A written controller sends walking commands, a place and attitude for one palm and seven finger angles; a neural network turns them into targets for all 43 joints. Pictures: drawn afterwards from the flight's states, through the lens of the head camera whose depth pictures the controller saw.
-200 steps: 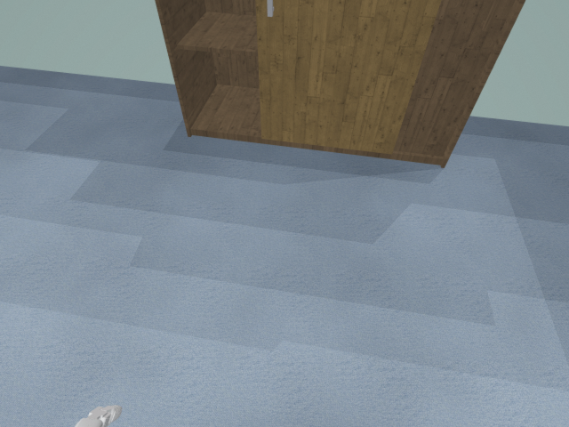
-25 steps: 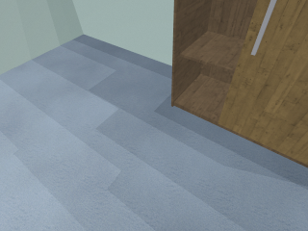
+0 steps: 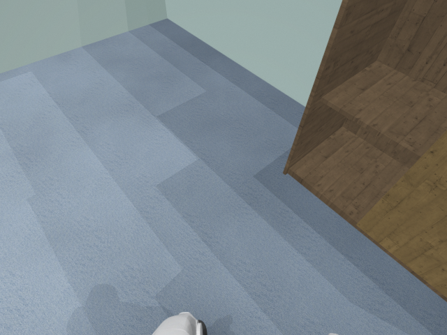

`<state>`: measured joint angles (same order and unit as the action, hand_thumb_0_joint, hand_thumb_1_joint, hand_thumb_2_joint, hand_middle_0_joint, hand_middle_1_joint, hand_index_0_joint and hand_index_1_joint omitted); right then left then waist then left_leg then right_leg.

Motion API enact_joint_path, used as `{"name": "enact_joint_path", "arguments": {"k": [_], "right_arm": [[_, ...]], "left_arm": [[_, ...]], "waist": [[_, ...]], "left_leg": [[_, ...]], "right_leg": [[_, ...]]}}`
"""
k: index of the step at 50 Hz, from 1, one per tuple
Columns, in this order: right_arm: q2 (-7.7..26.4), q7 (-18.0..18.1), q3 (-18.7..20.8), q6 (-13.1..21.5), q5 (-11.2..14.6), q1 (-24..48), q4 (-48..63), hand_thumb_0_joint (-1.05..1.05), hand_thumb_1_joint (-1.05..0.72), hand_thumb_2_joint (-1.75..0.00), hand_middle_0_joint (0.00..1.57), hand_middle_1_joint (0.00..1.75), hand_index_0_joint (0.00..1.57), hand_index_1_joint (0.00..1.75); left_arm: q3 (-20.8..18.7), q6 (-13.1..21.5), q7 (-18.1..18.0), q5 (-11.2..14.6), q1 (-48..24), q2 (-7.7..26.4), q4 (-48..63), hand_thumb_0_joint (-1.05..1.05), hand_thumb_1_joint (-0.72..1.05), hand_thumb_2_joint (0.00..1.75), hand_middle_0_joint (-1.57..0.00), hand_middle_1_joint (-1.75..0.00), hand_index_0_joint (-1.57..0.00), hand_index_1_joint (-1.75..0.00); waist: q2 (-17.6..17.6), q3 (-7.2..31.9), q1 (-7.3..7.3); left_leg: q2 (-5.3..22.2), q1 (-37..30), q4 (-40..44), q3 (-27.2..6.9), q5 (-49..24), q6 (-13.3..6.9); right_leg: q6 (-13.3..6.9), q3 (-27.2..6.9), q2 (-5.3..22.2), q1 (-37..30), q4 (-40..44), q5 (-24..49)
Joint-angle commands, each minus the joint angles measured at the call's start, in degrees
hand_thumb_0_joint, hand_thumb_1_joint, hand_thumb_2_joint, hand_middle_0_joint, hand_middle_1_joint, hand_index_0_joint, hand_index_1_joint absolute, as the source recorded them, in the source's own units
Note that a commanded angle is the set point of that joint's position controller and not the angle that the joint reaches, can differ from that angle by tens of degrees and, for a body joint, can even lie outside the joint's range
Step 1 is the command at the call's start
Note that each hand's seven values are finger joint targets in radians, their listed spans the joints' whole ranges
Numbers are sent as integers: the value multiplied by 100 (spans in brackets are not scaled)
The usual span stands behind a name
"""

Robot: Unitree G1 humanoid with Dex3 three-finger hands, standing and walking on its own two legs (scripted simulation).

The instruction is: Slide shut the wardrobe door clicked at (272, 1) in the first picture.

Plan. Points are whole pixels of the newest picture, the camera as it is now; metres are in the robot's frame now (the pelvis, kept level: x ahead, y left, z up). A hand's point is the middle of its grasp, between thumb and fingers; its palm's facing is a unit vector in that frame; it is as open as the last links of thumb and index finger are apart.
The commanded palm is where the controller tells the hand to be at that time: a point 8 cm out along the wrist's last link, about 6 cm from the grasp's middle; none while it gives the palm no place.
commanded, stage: walk to a spot facing it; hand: right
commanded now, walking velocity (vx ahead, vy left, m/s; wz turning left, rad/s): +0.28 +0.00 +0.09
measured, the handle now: out of the picture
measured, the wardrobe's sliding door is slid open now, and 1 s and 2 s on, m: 0.43 0.43 0.43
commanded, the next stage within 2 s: turn to face it in 0.04 s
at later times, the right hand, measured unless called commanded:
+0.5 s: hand (339, 330) +0.18 -0.22 -0.18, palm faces +0.20 +0.97 -0.16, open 7.3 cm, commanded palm none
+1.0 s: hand (342, 280) +0.26 -0.22 -0.12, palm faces +0.40 +0.87 -0.30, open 7.4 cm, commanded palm none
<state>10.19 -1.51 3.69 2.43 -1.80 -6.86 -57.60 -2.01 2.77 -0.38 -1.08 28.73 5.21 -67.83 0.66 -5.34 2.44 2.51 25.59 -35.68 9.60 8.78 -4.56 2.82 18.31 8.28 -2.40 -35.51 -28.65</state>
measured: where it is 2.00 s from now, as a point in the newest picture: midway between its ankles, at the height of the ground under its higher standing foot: (242, 313)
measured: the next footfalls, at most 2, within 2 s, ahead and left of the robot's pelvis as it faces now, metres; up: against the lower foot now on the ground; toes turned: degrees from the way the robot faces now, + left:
right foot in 0.42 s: +0.27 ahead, -0.14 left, +0.00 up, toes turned -15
left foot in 0.94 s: +0.30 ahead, +0.10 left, +0.00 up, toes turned -22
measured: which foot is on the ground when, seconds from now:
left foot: down 0.00-0.42, up 0.44-0.92, down 0.94-1.00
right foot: down 0.00-0.00, up 0.02-0.40, down 0.42-0.94, up 0.96-1.00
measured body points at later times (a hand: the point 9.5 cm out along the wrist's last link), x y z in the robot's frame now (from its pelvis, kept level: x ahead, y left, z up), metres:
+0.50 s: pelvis +0.17 -0.04 +0.01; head +0.19 -0.07 +0.45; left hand +0.30 +0.18 -0.12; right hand +0.17 -0.28 -0.16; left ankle +0.11 +0.10 -0.66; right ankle +0.23 -0.13 -0.71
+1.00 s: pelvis +0.23 +0.01 +0.02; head +0.27 +0.03 +0.46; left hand +0.38 +0.23 -0.14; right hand +0.24 -0.27 -0.10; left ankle +0.27 +0.11 -0.71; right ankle +0.21 -0.12 -0.69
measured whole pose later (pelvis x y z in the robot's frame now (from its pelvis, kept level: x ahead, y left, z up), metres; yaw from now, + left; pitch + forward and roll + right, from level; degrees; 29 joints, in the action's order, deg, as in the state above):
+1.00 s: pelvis +0.23 +0.01 +0.02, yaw -25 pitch +1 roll -1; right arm 11.0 1.3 2.2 -0.6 -0.6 -8.0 -48.6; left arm -5.7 -3.8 0.6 -1.0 13.0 14.8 -53.6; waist 3.5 -3.5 2.2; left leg 1.7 16.0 -33.6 2.9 17.7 -0.4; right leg 0.8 -5.2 -4.6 26.7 -46.7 -23.1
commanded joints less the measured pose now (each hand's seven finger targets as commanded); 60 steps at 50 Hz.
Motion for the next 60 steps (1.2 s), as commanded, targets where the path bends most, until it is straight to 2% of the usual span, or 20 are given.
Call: {"name": "enact_joint_path", "arguments": {"k": [1,3,6,10,16,19,20,21,22,24,27,29,40,45,46,47,48,51,54,60], "right_arm": [[1485,206,361,117,136,-2104,-319,0,-90,-90,20,30,20,30],[868,235,181,126,119,-1243,-112,0,-90,-90,20,30,20,30],[543,266,51,207,47,-801,-103,0,-90,-90,20,30,20,30],[503,261,-20,218,50,-713,-124,0,-90,-90,20,30,20,30],[746,298,25,86,50,-900,-135,0,-90,-90,20,30,20,30],[885,324,94,-37,81,-868,-17,0,-90,-90,20,30,20,30],[849,313,107,-79,101,-917,51,0,-90,-90,20,30,20,30],[620,296,108,-111,186,-1071,238,0,-90,-90,20,30,20,30],[594,320,48,-138,140,-886,462,0,-90,-90,20,30,20,30],[598,322,113,-207,111,-476,539,0,-90,-90,20,30,20,30],[555,237,165,-280,82,-702,450,0,-90,-90,20,30,20,30],[579,244,188,-343,75,-796,472,0,-90,-90,20,30,20,30],[650,291,162,-352,122,-107,1072,0,-90,-90,20,30,20,30],[811,340,166,-273,168,-784,1057,0,-90,-90,20,30,20,30],[1125,372,224,-224,111,-980,1059,0,-90,-90,20,30,20,30],[1670,390,302,-195,16,-960,1141,0,-90,-90,20,30,20,30],[1691,376,254,-234,67,-698,1270,0,-90,-90,20,30,20,30],[1079,368,109,-201,87,97,1400,0,-90,-90,20,30,20,30],[1002,360,79,-122,81,-497,1189,0,-90,-90,20,30,20,30],[1213,356,116,-168,27,-1151,862,0,-90,-90,20,30,20,30]], "left_arm": [[-152,175,-27,95,-502,702,759,0,90,90,-20,-30,-20,-30],[-150,93,-31,18,-913,667,804,0,90,90,-20,-30,-20,-30],[-113,-110,-10,-38,-411,424,596,0,90,90,-20,-30,-20,-30],[-57,-222,33,0,-640,329,732,0,90,90,-20,-30,-20,-30],[-60,-186,125,21,-1693,602,1183,0,90,90,-20,-30,-20,-30],[-127,-230,130,-22,-1426,908,1228,0,90,90,-20,-30,-20,-30],[-208,-221,122,-46,-1048,1221,1208,0,90,90,-20,-30,-20,-30],[-333,-199,83,-105,-652,1796,1258,0,90,90,-20,-30,-20,-30],[-342,-251,27,-40,-441,2036,1224,0,90,90,-20,-30,-20,-30],[-345,-258,-42,-13,-1033,1880,1396,0,90,90,-20,-30,-20,-30],[-275,-225,-31,-20,-1770,1559,1667,0,90,90,-20,-30,-20,-30],[-295,-222,-21,-5,-1751,1564,1711,0,90,90,-20,-30,-20,-30],[-489,-359,13,-37,-1427,1777,1748,0,90,90,-20,-30,-20,-30],[-526,-429,47,12,-1833,1791,1942,0,90,90,-20,-30,-20,-30],[-494,-432,79,61,-1812,1533,1998,0,90,90,-20,-30,-20,-30],[-439,-424,92,78,-1717,1134,2136,0,90,90,-20,-30,-20,-30],[-509,-455,86,-24,-1653,1480,2115,0,90,90,-20,-30,-20,-30],[-479,-587,166,-48,-1562,1381,1835,0,90,90,-20,-30,-20,-30],[-392,-577,166,-18,-1696,1315,1815,0,90,90,-20,-30,-20,-30],[-265,-616,134,21,-2313,1238,1884,0,90,90,-20,-30,-20,-30]], "waist": [[-1089,1741,-929],[-350,672,-562],[-304,537,-32],[-535,430,54],[-705,180,-281],[-526,347,-85],[181,651,67],[1608,988,178],[1811,1190,237],[1127,1031,97],[592,842,-224],[651,958,-230],[717,1003,23],[706,1136,-362],[-125,1157,-459],[-1854,946,-441],[-1355,874,-350],[-897,189,51],[-1030,515,-165],[-1139,579,-450]], "left_leg": [[2230,-3561,1628,-3453,-1365,-1106],[1872,-2048,1906,-2637,-735,-860],[1436,-961,2137,-1428,-942,-529],[1258,-914,2175,-759,-1558,-423],[1460,-1585,1677,-340,-1974,-158],[1390,-1609,630,1,-1956,134],[1146,-1235,-346,186,-1436,368],[420,-106,-1760,422,789,790],[43,245,-3135,-168,3134,836],[307,823,-3644,-885,2411,791],[387,377,-3166,-882,1483,855],[351,346,-2955,-869,1259,903],[13,186,-1365,-986,1647,924],[-165,-1604,859,-931,609,786],[547,-2402,1799,-1568,554,594],[2228,-2598,2263,-3219,220,-59],[2591,-1679,2186,-3059,122,-438],[1593,-1084,1897,-1699,-653,-174],[1453,-2007,1452,-1126,-2565,-190],[1597,-2505,1310,-972,-3176,-346]], "right_leg": [[-247,-1574,-174,3597,-4582,14],[-221,-1718,207,3633,-4303,749],[-103,-1579,275,2980,-3283,991],[-7,-1459,95,2837,-2048,1345],[-95,-1198,-164,2637,-602,1544],[-180,-1101,-335,1827,186,2068],[-327,-1465,-171,1090,560,3304],[-1048,-3190,1091,259,914,5402],[-1639,-4180,1761,323,1471,5488],[-1528,-3991,1408,814,1660,3437],[-1135,-3020,696,1606,1872,2509],[-1116,-2969,548,1532,1962,2413],[-1402,-3857,441,1114,1548,3187],[-1004,-3869,-24,2061,906,3231],[-632,-3465,-459,2874,209,2145],[-77,-2178,-1386,3952,-1211,-31],[-120,-2302,-1152,3684,-2400,-362],[-13,-2178,-778,3599,-3510,607],[125,-1953,-754,3636,-3261,693],[110,-1700,-748,3282,-2188,274]]}}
